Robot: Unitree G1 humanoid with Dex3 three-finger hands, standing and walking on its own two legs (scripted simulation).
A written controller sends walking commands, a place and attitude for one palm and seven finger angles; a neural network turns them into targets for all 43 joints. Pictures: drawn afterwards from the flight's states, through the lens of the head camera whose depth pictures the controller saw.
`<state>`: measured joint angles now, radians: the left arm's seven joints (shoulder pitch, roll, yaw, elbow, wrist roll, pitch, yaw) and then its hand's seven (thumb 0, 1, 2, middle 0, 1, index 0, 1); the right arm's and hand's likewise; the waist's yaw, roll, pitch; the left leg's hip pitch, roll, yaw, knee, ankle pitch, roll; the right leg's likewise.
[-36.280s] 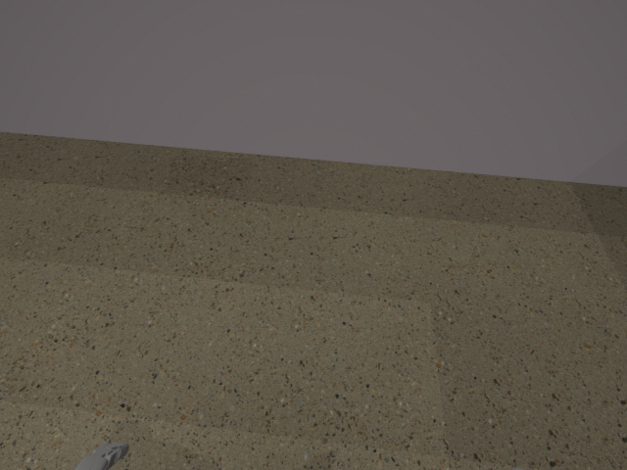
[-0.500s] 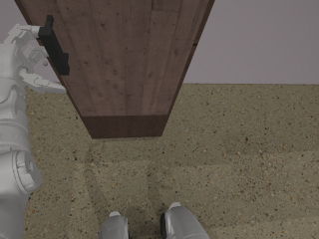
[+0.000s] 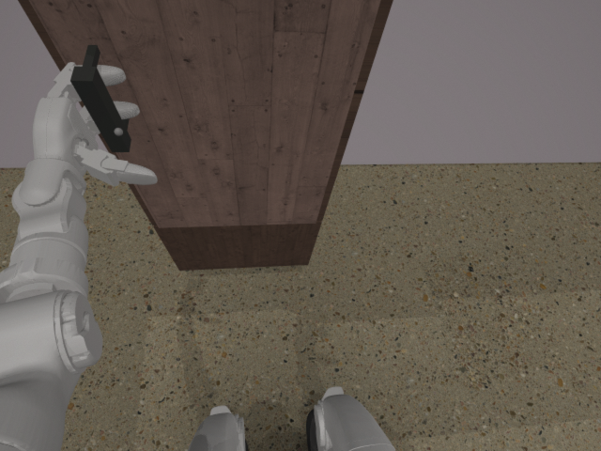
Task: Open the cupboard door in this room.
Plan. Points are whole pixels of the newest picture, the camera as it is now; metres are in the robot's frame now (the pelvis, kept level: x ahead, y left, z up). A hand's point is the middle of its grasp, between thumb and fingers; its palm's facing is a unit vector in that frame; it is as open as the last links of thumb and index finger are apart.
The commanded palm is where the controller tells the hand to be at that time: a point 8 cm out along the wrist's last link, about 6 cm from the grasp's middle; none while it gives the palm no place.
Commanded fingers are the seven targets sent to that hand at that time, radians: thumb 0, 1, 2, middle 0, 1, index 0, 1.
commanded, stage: slide the fingers in behind the handle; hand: left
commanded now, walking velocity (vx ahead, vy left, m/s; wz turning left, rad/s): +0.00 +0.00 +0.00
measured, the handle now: (107, 101) +0.56 +0.21 +0.07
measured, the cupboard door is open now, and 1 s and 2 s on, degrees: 0 0 32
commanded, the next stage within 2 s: close the thumb around the handle in 0.32 s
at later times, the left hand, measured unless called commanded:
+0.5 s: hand (110, 130) +0.51 +0.20 +0.07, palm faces -0.03 -1.00 +0.00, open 13.9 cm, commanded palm +0.49 +0.25 +0.07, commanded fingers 0.00 -0.22 0.42 -0.32 -1.23 -0.32 -1.23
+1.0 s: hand (113, 134) +0.51 +0.20 +0.07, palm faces -0.07 -1.00 -0.01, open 6.5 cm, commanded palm +0.49 +0.24 +0.07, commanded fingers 0.00 0.90 0.90 -0.40 -1.35 -0.40 -1.35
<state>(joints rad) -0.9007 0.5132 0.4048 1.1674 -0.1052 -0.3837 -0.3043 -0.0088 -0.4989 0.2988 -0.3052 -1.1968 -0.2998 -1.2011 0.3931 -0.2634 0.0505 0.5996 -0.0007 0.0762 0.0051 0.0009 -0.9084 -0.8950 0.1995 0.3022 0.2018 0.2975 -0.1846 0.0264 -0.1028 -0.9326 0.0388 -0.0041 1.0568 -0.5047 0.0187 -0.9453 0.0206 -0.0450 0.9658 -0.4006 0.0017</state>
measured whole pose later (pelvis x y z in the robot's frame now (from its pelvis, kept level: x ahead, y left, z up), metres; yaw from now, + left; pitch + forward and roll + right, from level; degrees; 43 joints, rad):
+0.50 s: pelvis +0.00 +0.00 +0.00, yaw +0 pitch +22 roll -3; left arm -0.93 0.55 0.41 1.19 -0.10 -0.39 -0.31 -0.01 -0.48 0.31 -0.31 -1.20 -0.30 -1.20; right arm 0.40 -0.28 0.05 0.60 0.00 0.06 0.00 0.00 -0.91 -0.90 0.20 0.30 0.20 0.30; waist -0.19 0.02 -0.10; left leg -0.96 0.04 0.00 1.08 -0.51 0.02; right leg -0.97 0.02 -0.04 0.98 -0.40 0.01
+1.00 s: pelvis +0.00 +0.01 +0.00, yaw +0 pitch +23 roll -4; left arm -0.92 0.52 0.38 1.17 -0.09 -0.40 -0.32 0.00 0.57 0.77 -0.38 -1.32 -0.38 -1.32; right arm 0.40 -0.27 0.05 0.61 -0.01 0.07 0.00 0.00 -0.91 -0.90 0.20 0.30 0.20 0.30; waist -0.18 0.03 -0.10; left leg -0.96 0.03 -0.01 1.08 -0.51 0.03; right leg -0.96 0.01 -0.04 0.97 -0.40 0.02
